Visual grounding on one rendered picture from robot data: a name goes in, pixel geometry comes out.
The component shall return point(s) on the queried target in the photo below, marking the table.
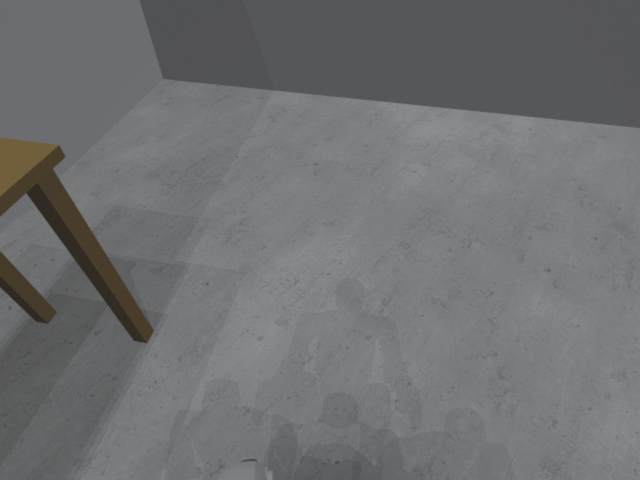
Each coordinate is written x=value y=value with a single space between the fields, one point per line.
x=27 y=167

